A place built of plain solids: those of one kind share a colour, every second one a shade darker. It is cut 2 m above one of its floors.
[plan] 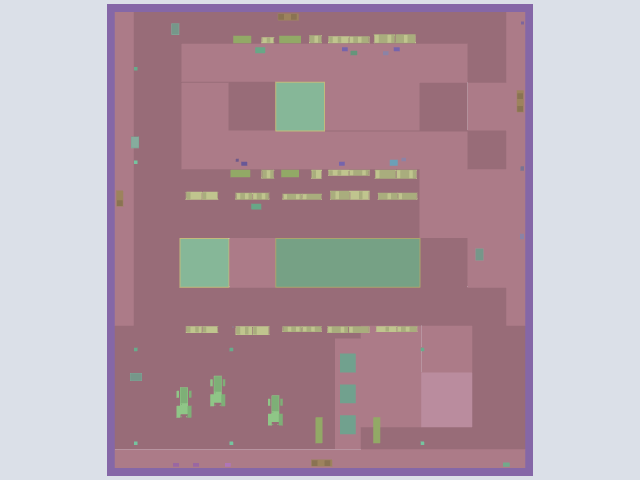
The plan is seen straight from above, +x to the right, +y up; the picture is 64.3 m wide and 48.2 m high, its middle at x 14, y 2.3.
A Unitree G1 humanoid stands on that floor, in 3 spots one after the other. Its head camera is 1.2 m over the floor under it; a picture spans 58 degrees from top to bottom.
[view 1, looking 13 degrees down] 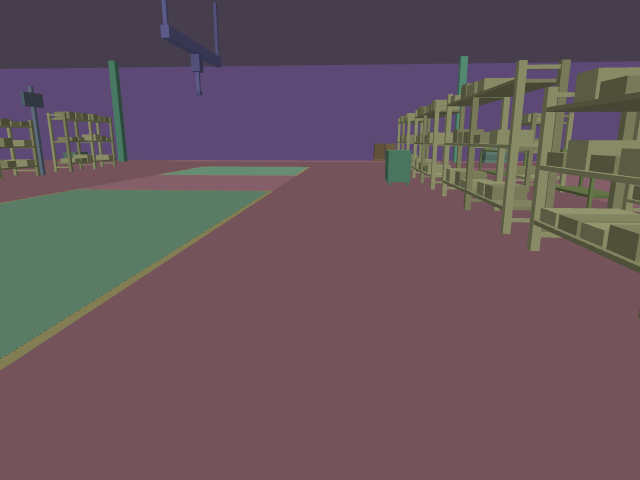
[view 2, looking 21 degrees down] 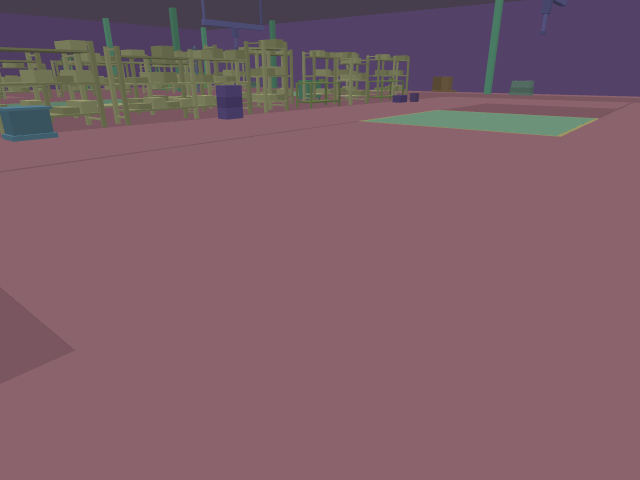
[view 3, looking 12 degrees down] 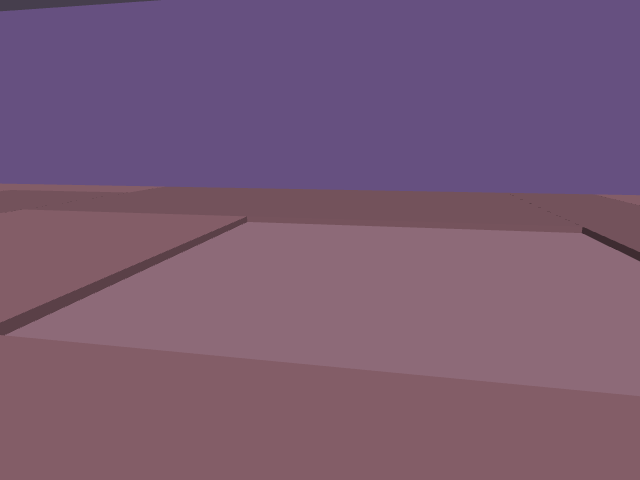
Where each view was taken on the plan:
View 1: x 19.90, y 4.35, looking -176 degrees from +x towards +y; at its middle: floor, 5.33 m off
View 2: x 24.60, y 20.05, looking -141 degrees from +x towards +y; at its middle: floor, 3.35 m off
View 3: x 21.98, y -13.76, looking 11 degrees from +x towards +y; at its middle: floor_washbay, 6.26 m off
